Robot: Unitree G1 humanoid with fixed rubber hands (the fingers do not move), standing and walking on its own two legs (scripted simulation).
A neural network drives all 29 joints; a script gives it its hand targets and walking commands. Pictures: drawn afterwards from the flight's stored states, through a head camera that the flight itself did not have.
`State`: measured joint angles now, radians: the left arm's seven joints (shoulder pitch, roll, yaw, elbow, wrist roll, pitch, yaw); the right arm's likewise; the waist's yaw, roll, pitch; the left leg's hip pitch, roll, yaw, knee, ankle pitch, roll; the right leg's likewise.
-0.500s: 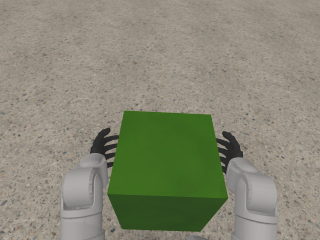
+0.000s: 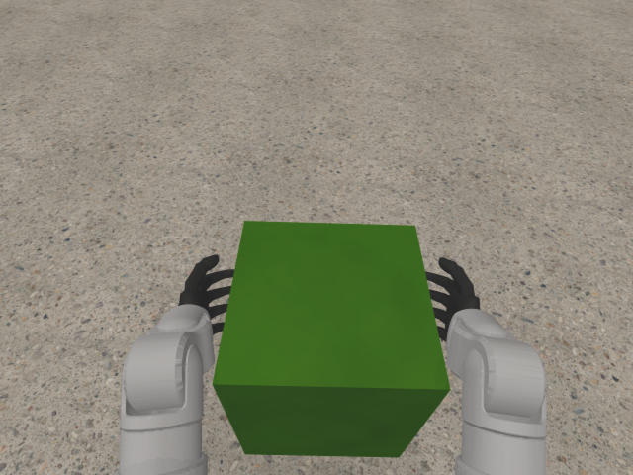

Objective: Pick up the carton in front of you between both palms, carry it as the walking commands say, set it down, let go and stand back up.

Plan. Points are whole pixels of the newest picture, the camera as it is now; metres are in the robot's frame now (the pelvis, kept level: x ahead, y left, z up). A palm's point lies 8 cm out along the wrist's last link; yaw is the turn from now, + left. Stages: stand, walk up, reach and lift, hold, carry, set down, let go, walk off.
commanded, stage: carry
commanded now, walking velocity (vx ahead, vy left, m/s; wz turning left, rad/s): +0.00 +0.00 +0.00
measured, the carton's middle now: (325, 345) +0.28 +0.00 +0.01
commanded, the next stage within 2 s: hold in 1.64 s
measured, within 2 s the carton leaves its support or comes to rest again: neither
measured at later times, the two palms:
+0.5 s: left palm (173, 341) +0.24 +0.17 +0.09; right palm (447, 343) +0.25 -0.13 +0.09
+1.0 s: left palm (171, 379) +0.22 +0.17 +0.05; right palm (440, 381) +0.22 -0.13 +0.05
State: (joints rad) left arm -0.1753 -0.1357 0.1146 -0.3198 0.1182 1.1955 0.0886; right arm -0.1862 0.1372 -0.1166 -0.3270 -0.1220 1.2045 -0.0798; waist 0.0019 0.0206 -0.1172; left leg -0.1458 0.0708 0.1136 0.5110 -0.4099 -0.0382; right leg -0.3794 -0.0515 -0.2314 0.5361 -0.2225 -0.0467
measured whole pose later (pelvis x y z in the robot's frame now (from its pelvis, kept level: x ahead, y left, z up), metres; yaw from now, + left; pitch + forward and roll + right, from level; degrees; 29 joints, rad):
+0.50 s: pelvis -0.02 +0.02 +0.00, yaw +1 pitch +2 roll -1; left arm -0.16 -0.13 0.11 -0.28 0.12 1.22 0.09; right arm -0.17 0.13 -0.11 -0.29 -0.12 1.22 -0.08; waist 0.00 0.02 -0.13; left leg -0.13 0.04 0.12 0.53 -0.44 0.00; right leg -0.37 -0.09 -0.22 0.57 -0.23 -0.02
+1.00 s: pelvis -0.05 +0.02 +0.00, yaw +1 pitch +1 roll +0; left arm -0.16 -0.13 0.13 0.02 0.20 0.92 0.03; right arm -0.16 0.13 -0.13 0.01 -0.21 0.92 -0.03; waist 0.00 0.01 -0.11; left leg -0.17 0.02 0.12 0.53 -0.38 0.02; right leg -0.38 -0.10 -0.22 0.51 -0.14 -0.02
